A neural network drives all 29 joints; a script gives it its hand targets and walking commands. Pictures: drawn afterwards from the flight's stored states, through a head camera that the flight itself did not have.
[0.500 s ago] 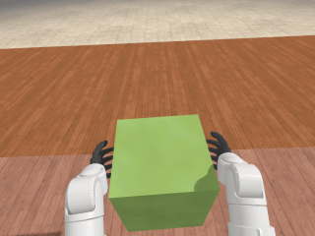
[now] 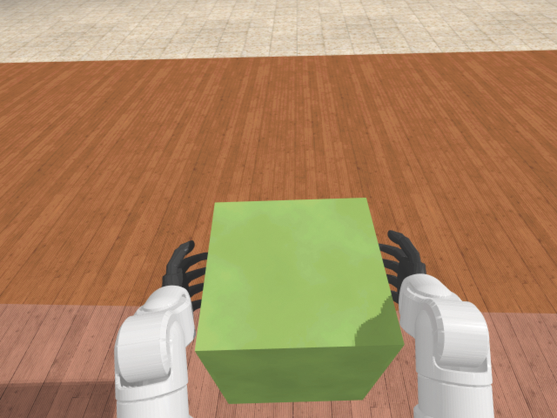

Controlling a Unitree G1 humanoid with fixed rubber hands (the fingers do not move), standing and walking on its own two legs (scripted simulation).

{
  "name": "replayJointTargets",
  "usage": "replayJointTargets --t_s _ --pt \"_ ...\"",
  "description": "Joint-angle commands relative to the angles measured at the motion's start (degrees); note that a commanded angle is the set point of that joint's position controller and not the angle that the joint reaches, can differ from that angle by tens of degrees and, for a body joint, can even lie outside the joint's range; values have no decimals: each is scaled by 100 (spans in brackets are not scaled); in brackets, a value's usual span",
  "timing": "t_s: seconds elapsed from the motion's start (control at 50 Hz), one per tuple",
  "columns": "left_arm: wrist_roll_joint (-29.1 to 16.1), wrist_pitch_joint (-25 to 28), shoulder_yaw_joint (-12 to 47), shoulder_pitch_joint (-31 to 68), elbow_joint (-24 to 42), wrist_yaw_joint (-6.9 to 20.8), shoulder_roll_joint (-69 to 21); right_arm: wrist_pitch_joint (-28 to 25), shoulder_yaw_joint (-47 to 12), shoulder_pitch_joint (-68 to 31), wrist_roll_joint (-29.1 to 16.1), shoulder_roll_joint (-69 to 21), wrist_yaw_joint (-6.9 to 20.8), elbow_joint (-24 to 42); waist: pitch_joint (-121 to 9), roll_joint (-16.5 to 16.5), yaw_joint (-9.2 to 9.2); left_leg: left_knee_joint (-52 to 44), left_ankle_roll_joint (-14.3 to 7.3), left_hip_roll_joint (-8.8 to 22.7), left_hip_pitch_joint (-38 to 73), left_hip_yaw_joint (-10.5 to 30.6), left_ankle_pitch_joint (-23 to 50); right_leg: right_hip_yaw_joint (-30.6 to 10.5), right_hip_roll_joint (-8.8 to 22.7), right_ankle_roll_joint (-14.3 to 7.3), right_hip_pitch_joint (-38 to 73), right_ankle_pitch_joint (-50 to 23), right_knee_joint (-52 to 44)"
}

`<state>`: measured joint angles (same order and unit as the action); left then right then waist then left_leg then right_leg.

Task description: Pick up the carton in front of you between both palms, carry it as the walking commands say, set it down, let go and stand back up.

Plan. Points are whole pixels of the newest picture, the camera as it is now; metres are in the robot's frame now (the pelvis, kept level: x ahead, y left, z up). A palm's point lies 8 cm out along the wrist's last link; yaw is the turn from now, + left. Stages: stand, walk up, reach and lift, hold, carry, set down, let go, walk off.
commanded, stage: carry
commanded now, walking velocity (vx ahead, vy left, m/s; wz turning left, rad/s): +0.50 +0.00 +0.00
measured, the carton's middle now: (293, 307) +0.29 +0.01 +0.02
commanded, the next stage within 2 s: none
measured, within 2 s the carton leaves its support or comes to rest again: neither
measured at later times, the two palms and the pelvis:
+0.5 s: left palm (219, 137) +0.61 +0.15 +0.10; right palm (373, 132) +0.60 -0.15 +0.10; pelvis +0.34 +0.00 +0.00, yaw -2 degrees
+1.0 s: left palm (239, 47) +1.00 +0.14 +0.12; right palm (350, 41) +1.00 -0.16 +0.12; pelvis +0.67 -0.01 +0.00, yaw -1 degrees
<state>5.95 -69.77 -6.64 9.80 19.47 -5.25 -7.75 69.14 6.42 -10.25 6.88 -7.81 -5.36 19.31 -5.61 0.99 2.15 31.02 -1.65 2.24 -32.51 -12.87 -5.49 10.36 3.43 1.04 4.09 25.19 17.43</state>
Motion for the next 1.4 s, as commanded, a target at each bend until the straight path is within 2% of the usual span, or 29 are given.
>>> replayJointTargets --t_s 0.0,0.02,0.04,0.06,0.08,0.12,0.18,0.32,0.44,0.5,0.52,0.54,0.56,0.58,0.6,0.64,0.66,0.72,0.8,0.94,0.98,1.0,1.02,1.04,1.06,1.08,1.14,1.26,1.38 --pt "-2413 40 4154 2617 302 1639 -5023 -28 -4013 -2219 -2132 -5247 1374 19 -1345 766 -300 -392 -105 -559 2868 -609 132 376 664 -252 -764 -5362 1680" --pt "-2378 56 4141 2660 299 1647 -4963 -39 -4011 -2206 -2131 -5263 1403 17 -1623 467 -429 -380 -84 -20 3921 29 -364 285 520 -178 -1575 -4046 2748" --pt "-2414 22 4175 2770 360 1655 -4995 -68 -3958 -2157 -2057 -5189 1432 -98 -2019 -969 -422 -1155 -779 1705 4607 2936 -1832 209 -30 66 -2788 -2171 4444" --pt "-2389 45 4227 2776 335 1663 -5022 -100 -4029 -2158 -2144 -5309 1463 -163 -1975 -1455 -379 -1978 -1294 2328 4880 4535 -1477 -512 -453 32 -3884 28 5495" --pt "-2363 97 4250 2783 269 1659 -5154 -130 -4093 -2287 -2280 -5457 1491 -45 -1840 -1083 -349 -1873 -1241 2282 4656 3951 -869 -955 -29 -123 -4118 27 5942" --pt "-2359 224 4261 2759 264 1647 -5442 -232 -4217 -2517 -2428 -5754 1526 116 -1659 -255 -323 -1736 -867 1897 3972 2841 35 -1063 355 -279 -4124 -519 5523" --pt "-2205 391 4244 2361 173 1553 -5650 -307 -4347 -2454 -2581 -5829 1593 239 -1661 -537 -298 -1888 -581 1589 3580 1876 339 -815 354 -271 -3786 -926 4502" --pt "-2003 505 4329 2092 416 1331 -5458 -318 -4328 -2127 -2637 -5288 1737 419 -973 -880 -305 -2014 -573 1199 3838 868 1244 -165 172 -103 -4304 -1907 2481" --pt "-2200 113 4278 2324 743 1336 -4785 -25 -4057 -2028 -2376 -4654 1560 512 -333 -918 -347 -1804 -481 1097 3893 422 2088 316 -55 -297 -3812 -2467 1387" --pt "-2271 -54 4162 2365 623 1382 -4607 137 -3969 -2222 -2321 -4479 1508 518 -785 -1000 -176 -373 -240 914 3703 -110 3527 758 -539 -387 -2134 -2136 1048" --pt "-2285 -88 4106 2427 581 1400 -4562 183 -3960 -2289 -2321 -4426 1498 523 -1144 -761 -79 704 -82 710 3117 -223 3020 675 -539 -383 -980 -1724 976" --pt "-2262 -120 4038 2443 538 1407 -4510 226 -3966 -2452 -2342 -4401 1500 567 -1559 30 44 2180 70 522 2070 -107 1452 -1020 582 -555 65 -752 667" --pt "-2220 -92 3973 2552 412 1437 -4515 279 -4055 -2658 -2382 -4498 1489 685 -1941 1603 98 3874 278 -319 204 293 -1265 -3767 2009 -1470 1258 -491 31" --pt "-2325 -103 4006 2534 356 1452 -4679 275 -4048 -2730 -2357 -4556 1490 553 -1816 1455 38 4715 118 -282 -387 1064 -2115 -3965 2019 -1606 1132 -1442 -324" --pt "-2381 -82 4072 2713 393 1466 -4853 239 -4051 -2810 -2385 -4737 1488 505 -1811 1108 -1 5002 -23 -16 -597 1253 -1957 -3284 1892 -1542 997 -2341 -118" --pt "-2489 4 4229 3099 465 1489 -5175 123 -4109 -2959 -2389 -4964 1480 438 -1673 37 -79 4392 -116 371 -488 1355 -1444 -2340 1655 -1209 276 -2990 21" --pt "-2535 47 4285 3273 467 1490 -5236 74 -4136 -3034 -2398 -5104 1472 348 -1697 71 -116 3986 -102 444 -286 1341 -1267 -1992 1537 -1050 2 -2643 -92" --pt "-2602 140 4358 3514 380 1507 -5146 -76 -4192 -3110 -2339 -5141 1407 109 -1600 360 -101 3092 -11 389 -257 1074 -1067 -1398 1368 -1057 -276 -2204 -347" --pt "-2603 223 4314 4034 75 1472 -4678 -167 -4231 -3750 -2308 -4795 1286 -144 -1227 496 -7 1704 78 304 -639 709 -531 -859 1097 -1153 -154 -2738 -304" --pt "-2570 141 3694 5142 -1022 1227 -4196 -28 -3667 -5034 -2516 -4294 1152 -1082 -834 661 109 163 -225 35 -97 364 691 -396 869 -928 -31 -3570 190" --pt "-2586 118 3550 5575 -1395 1190 -4297 -4 -3422 -5407 -2546 -4316 1161 -1495 -979 650 -26 -44 -336 -124 593 226 531 -233 854 -774 -18 -4495 806" --pt "-2604 109 3496 5786 -1572 1175 -4377 -6 -3293 -5498 -2555 -4362 1168 -1754 -1251 507 -251 -268 -312 -340 1429 21 497 30 686 -605 -162 -4817 1618" --pt "-2604 109 3435 6000 -1716 1167 -4455 -21 -3150 -5589 -2564 -4396 1179 -1994 -1681 99 -495 -394 -246 -397 2531 4 232 245 406 -457 -590 -4290 2856" --pt "-2613 114 3350 6223 -1885 1158 -4525 -25 -3000 -5706 -2555 -4446 1195 -2211 -2075 -531 -681 -115 -270 626 3584 1358 82 48 252 -352 -1608 -2668 4128" --pt "-2648 105 3292 6431 -2021 1145 -4803 -75 -2866 -6018 -2518 -4402 1211 -2389 -2312 -1925 -582 -775 -1049 1872 4650 4128 -243 -317 -671 -171 -3562 183 5451" --pt "-2638 130 3204 6717 -2123 1106 -4855 -97 -2850 -6134 -2657 -4690 1240 -2499 -2340 -1950 -640 -1065 -1323 1878 4818 4446 -352 -913 -611 -319 -4230 462 6197" --pt "-2723 258 3108 7298 -2068 1002 -5435 -223 -3010 -7202 -3085 -5531 1322 -2085 -2172 -595 -526 -625 -1143 1526 4214 3047 1437 -1109 -127 -518 -4603 -226 5940" --pt "-2490 419 2970 7044 -1920 793 -5699 -300 -3071 -7494 -3253 -5931 1253 -1683 -2442 -607 -549 -405 -1121 1263 4492 2095 2826 -831 -97 -432 -4894 -657 4525" --pt "-2291 433 3284 6928 -1341 760 -5452 -297 -3357 -7027 -3083 -5660 1245 -1347 -2076 -640 -827 -131 -847 510 4633 1199 3820 -148 -581 -429 -4386 -2565 1917"
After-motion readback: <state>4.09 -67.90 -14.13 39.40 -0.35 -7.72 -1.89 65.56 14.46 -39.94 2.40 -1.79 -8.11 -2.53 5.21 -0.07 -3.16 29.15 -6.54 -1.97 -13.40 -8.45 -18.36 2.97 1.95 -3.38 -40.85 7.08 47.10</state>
